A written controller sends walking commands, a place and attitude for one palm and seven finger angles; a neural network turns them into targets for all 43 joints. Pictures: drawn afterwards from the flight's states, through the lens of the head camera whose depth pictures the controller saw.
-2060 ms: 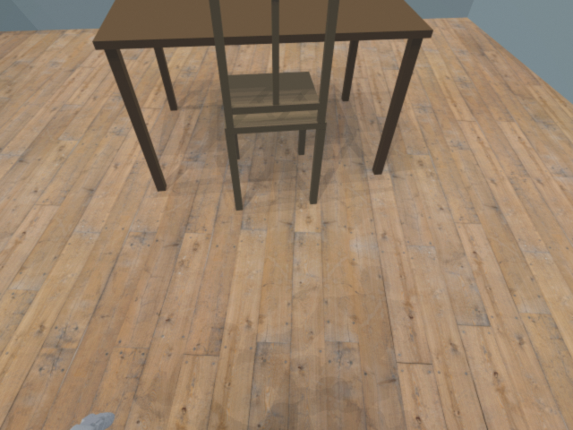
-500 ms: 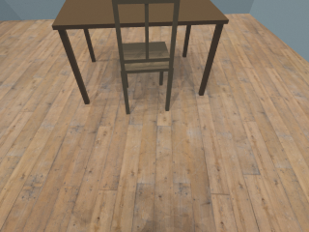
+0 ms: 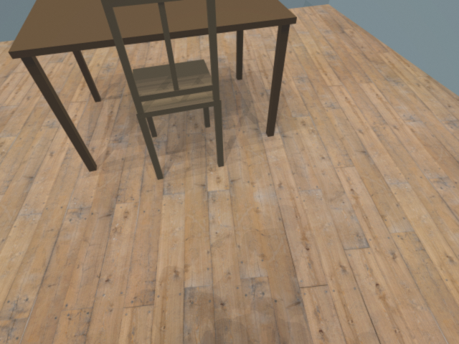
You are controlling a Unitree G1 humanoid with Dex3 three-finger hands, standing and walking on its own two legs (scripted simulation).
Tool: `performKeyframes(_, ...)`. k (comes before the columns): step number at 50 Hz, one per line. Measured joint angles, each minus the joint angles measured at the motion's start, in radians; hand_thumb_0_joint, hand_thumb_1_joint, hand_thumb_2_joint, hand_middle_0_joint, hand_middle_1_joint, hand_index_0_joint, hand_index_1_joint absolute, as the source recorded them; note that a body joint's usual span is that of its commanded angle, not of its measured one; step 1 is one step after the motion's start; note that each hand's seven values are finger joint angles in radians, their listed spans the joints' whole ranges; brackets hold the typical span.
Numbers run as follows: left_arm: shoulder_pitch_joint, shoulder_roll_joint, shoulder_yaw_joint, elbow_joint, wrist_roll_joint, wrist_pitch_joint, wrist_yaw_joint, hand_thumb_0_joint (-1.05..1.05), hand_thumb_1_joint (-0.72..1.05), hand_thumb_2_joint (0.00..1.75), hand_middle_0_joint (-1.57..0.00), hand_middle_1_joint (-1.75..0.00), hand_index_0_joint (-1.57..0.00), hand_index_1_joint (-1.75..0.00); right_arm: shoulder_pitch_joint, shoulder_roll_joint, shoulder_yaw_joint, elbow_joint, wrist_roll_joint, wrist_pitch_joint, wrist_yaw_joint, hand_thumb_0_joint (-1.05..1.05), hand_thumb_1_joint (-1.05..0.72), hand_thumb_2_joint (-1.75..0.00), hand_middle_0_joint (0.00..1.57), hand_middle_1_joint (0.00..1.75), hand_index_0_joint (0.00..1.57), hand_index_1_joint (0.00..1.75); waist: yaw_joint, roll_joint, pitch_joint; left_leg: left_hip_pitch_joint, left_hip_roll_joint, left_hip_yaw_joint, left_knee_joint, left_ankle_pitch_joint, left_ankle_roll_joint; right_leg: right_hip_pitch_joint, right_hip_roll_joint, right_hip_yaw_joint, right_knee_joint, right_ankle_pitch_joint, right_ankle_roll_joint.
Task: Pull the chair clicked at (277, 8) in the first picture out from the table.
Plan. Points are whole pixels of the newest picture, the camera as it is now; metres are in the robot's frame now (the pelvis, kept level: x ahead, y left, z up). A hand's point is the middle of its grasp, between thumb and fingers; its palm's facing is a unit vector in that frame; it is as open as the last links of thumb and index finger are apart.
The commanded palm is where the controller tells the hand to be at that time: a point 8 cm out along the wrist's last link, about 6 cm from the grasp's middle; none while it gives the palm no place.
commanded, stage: walk to a spot facing it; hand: left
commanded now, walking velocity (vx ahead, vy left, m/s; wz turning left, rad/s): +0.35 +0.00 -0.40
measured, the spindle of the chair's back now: (169, 50) +1.10 +0.33 -0.03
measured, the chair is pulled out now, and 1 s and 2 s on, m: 0.00 0.00 0.00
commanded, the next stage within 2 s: turn to face it in 0.92 s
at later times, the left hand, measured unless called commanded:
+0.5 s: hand (130, 295) +0.24 +0.25 -0.18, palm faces -0.15 -0.97 -0.17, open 7.4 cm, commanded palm none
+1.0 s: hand (233, 167) +0.62 +0.04 -0.16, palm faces -0.54 -0.83 -0.18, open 7.4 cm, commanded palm none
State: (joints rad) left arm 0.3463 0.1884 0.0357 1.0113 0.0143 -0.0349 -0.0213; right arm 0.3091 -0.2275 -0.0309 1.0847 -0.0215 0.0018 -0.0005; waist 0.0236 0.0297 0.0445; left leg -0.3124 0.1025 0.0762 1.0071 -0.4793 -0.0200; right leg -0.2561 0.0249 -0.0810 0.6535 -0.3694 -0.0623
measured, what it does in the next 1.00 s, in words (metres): walks ahead, turning right: left foot, then right foot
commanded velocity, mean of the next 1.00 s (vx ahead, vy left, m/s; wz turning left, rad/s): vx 0.26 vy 0.00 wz -0.50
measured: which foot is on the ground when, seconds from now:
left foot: up 0.00-0.34, down 0.36-0.94, up 0.96-1.00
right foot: down 0.00-0.36, up 0.38-0.92, down 0.94-1.00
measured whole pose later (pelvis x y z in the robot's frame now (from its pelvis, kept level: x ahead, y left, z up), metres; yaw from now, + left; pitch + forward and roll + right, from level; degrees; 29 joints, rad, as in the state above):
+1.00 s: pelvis +0.40 -0.03 -0.01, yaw -30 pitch -1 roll +0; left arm 0.06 0.20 0.05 0.89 0.01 -0.03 -0.03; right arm 0.43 -0.16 -0.04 1.06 -0.01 -0.01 -0.01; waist -0.06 0.00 0.14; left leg -0.26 0.17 0.19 1.19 -0.52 -0.06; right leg -0.44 0.00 -0.14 0.69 -0.23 -0.09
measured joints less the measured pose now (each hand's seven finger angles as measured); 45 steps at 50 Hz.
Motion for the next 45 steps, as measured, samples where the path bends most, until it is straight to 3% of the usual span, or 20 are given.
performKeyframes(3,0.038,-0.024,-0.006,0.008,0.003,-0.01,0.015,0.01,0.91,0.9,-0.2,-0.3,-0.2,-0.3,-0.031,0.008,-0.009,-0.004,-0.006,0.006,0.005,0.01,-0.91,-0.9,0.2,0.3,0.2,0.3,0.009,-0.007,-0.003,-0.133,-0.003,-0.011,0.12,0.09,-0.008,0.064,0.013,0.029,-0.1,0.012,0.001)
performKeyframes(9,0.1,-0.057,-0.013,0.056,0.007,-0.019,0.022,0.01,0.91,0.9,-0.2,-0.3,-0.2,-0.3,-0.119,0.032,-0.022,-0.08,-0.004,-0.012,0.018,0.01,-0.91,-0.9,0.2,0.3,0.2,0.3,-0.004,-0.026,-0.012,-0.296,0.017,-0.015,0.022,0.252,-0.031,0.177,0.017,0.097,-0.274,0.054,0.011)
performKeyframes(13,0.11,-0.057,-0.01,0.07,0.01,-0.021,0.029,0.01,0.9,0.9,-0.2,-0.3,-0.2,-0.3,-0.176,0.048,-0.019,-0.113,-0.001,-0.02,0.026,0.01,-0.91,-0.9,0.2,0.3,0.2,0.3,0.012,-0.033,-0.001,-0.301,0.015,-0.008,-0.141,0.29,-0.023,0.244,0.011,0.132,-0.315,0.026,0.031)
performKeyframes(16,0.109,-0.044,-0.001,0.073,0.01,-0.017,0.032,0.01,0.9,0.9,-0.2,-0.3,-0.2,-0.3,-0.207,0.058,-0.013,-0.132,0.002,-0.033,0.027,0.0,-0.91,-0.9,0.2,0.3,0.2,0.3,0.027,-0.045,0.009,-0.239,-0.009,0.01,-0.292,0.281,-0.003,0.287,-0.002,0.153,-0.298,-0.029,0.052)
performKeyframes(18,0.12,-0.036,0.008,0.075,0.005,-0.015,0.032,0.01,0.9,0.9,-0.2,-0.3,-0.2,-0.3,-0.216,0.06,-0.004,-0.147,-0.002,-0.055,0.021,0.0,-0.91,-0.9,0.2,0.3,0.2,0.3,0.03,-0.049,0.008,-0.153,-0.027,0.024,-0.405,0.313,0.022,0.273,-0.006,0.17,-0.186,-0.102,0.059)
performKeyframes(20,0.098,-0.02,0.023,0.081,-0.003,0.001,0.027,0.01,0.9,0.9,-0.2,-0.3,-0.2,-0.3,-0.226,0.072,0.001,-0.154,-0.01,-0.076,0.01,0.0,-0.91,-0.9,0.2,0.3,0.2,0.3,0.025,-0.066,0.021,-0.144,-0.024,0.055,-0.336,0.292,0.065,0.15,-0.01,0.161,0.142,-0.144,0.04)
performKeyframes(22,0.06,0.003,0.034,0.082,-0.001,0.015,0.023,0.01,0.91,0.9,-0.2,-0.3,-0.2,-0.3,-0.21,0.086,0.007,-0.151,-0.009,-0.082,0.003,0.0,-0.91,-0.9,0.2,0.3,0.2,0.3,0.021,-0.083,0.023,-0.1,-0.019,0.091,-0.322,0.228,0.069,0.006,-0.014,0.135,0.447,-0.111,0.027)
performKeyframes(24,0.013,0.023,0.044,0.065,0.007,0.027,0.013,0.01,0.91,0.9,-0.2,-0.3,-0.2,-0.3,-0.175,0.095,0.007,-0.138,-0.008,-0.084,-0.005,0.0,-0.91,-0.9,0.2,0.3,0.2,0.3,0.014,-0.086,0.018,-0.04,-0.021,0.115,-0.372,0.217,0.062,-0.114,-0.037,0.085,0.593,-0.037,0.027)
performKeyframes(26,-0.031,0.037,0.054,0.031,0.013,0.037,0.005,0.01,0.91,0.9,-0.19,-0.3,-0.19,-0.3,-0.131,0.1,-0.001,-0.117,-0.004,-0.087,-0.015,0.0,-0.91,-0.9,0.2,0.3,0.2,0.3,0.013,-0.087,0.008,0.019,-0.027,0.141,-0.437,0.223,0.065,-0.213,-0.065,0.054,0.623,0.032,0.035)
performKeyframes(31,-0.112,0.043,0.069,-0.046,0.021,0.054,-0.008,0.01,0.91,0.9,-0.19,-0.3,-0.19,-0.3,-0.036,0.06,-0.025,-0.078,-0.001,-0.09,-0.027,-0.02,-0.94,-0.9,0.2,0.3,0.2,0.3,-0.003,-0.08,-0.018,0.14,-0.045,0.208,-0.569,0.221,0.071,-0.371,-0.118,0.036,0.543,0.173,0.069)
performKeyframes(37,-0.198,0.035,0.061,-0.077,0.023,0.071,-0.021,0.01,0.91,0.9,-0.19,-0.3,-0.19,-0.3,0.064,0.043,-0.021,-0.044,-0.002,-0.085,-0.024,-0.01,-0.93,-0.9,0.2,0.3,0.2,0.3,-0.042,-0.066,0.002,0.266,-0.046,0.273,-0.641,0.175,0.05,-0.396,-0.147,0.016,0.327,0.259,0.087)
performKeyframes(41,-0.252,0.021,0.05,-0.086,0.018,0.077,-0.025,0.01,0.91,0.9,-0.19,-0.3,-0.19,-0.3,0.115,0.051,-0.014,-0.028,-0.009,-0.073,-0.02,0.0,-0.92,-0.9,0.2,0.3,0.2,0.3,-0.075,-0.053,0.033,0.332,-0.027,0.315,-0.64,0.119,0.019,-0.348,-0.129,-0.017,0.161,0.238,0.07)
performKeyframes(45,-0.291,0.007,0.035,-0.104,0.016,0.06,-0.027,0.01,0.91,0.9,-0.19,-0.3,-0.19,-0.3,0.156,0.062,-0.012,-0.015,-0.012,-0.055,-0.015,0.0,-0.91,-0.9,0.2,0.3,0.2,0.3,-0.099,-0.032,0.061,0.362,0.027,0.353,-0.55,0.024,-0.025,-0.26,-0.073,-0.059,0.029,0.158,0.024)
